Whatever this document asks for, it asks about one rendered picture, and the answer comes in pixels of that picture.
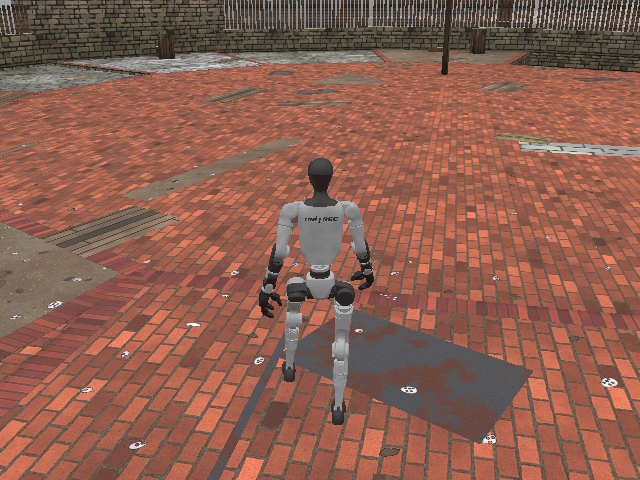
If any robot left forearm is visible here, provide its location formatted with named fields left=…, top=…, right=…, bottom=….
left=261, top=243, right=284, bottom=294

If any robot right forearm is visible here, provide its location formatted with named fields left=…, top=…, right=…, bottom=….
left=356, top=239, right=373, bottom=275

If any robot torso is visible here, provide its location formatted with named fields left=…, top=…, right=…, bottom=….
left=297, top=197, right=344, bottom=300

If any robot right upper arm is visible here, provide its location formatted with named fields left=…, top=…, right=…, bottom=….
left=341, top=201, right=367, bottom=254

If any robot left upper arm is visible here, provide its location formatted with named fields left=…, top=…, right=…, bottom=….
left=274, top=202, right=300, bottom=259

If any left robot hand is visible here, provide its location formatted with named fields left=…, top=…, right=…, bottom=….
left=259, top=290, right=282, bottom=318

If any robot left thigh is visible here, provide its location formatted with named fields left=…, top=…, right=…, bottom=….
left=286, top=277, right=307, bottom=329

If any right robot hand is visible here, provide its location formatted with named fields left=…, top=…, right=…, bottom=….
left=351, top=271, right=374, bottom=290

